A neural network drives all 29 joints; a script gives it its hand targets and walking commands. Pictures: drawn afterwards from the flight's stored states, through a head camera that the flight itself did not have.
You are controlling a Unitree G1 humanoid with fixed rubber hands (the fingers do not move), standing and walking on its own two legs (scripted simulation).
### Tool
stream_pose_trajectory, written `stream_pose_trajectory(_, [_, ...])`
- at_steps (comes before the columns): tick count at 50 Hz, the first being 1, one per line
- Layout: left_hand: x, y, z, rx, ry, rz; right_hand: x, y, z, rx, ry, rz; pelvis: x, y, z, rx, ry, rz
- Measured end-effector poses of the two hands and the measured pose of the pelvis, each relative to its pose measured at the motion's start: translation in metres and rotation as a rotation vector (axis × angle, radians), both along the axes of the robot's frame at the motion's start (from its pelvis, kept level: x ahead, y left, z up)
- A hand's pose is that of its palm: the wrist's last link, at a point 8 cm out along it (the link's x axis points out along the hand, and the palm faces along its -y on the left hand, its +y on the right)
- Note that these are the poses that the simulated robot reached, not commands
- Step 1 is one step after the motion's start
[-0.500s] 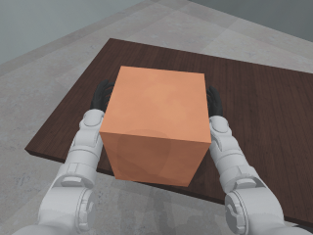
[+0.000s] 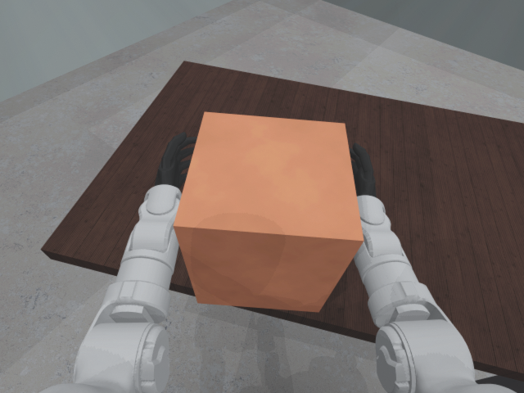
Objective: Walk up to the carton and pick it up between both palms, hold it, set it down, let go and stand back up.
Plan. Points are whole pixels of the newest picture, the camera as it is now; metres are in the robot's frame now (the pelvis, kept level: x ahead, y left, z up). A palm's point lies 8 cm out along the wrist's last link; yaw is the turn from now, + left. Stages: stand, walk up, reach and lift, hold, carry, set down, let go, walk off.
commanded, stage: reach and lift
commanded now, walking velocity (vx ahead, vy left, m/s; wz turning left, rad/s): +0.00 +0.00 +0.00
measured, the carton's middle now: (266, 219) +0.35 +0.02 +0.05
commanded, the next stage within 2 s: none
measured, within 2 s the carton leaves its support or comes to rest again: leaves its support in 0.96 s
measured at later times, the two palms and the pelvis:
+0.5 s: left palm (168, 186) +0.37 +0.18 +0.09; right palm (360, 193) +0.39 -0.12 +0.08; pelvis +0.01 +0.01 +0.00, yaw +3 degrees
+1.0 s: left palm (169, 185) +0.36 +0.17 +0.10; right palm (365, 195) +0.38 -0.13 +0.09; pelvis +0.01 +0.00 +0.00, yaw +3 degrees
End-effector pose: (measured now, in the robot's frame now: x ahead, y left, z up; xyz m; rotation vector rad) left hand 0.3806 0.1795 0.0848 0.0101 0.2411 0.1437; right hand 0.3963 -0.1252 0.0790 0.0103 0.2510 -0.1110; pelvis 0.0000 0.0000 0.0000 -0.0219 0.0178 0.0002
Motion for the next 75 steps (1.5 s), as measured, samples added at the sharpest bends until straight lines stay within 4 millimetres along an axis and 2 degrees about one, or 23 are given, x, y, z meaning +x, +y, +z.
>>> stream_pose_trajectory(23, [-0.009,0.0,0.005,0.024,-0.037,-0.02,-0.004,0.003,0.007,-0.082,-0.074,0.049,0.011,0.006,0.003,-0.002,-0.057,0.041])
stream_pose_trajectory(45, [-0.014,-0.001,0.007,0.022,-0.041,-0.013,-0.008,0.002,0.007,-0.088,-0.095,0.047,0.009,0.002,0.002,-0.001,-0.063,0.058])
stream_pose_trajectory(60, [-0.021,-0.015,0.037,0.029,-0.106,-0.029,-0.023,-0.012,0.023,-0.09,-0.164,0.02,-0.002,0.001,0.003,0.007,-0.098,0.057])
stream_pose_trajectory(75, [-0.022,-0.013,0.058,0.028,-0.111,-0.033,-0.025,-0.011,0.042,-0.085,-0.172,0.016,-0.013,0.0,0.003,0.013,-0.111,0.056])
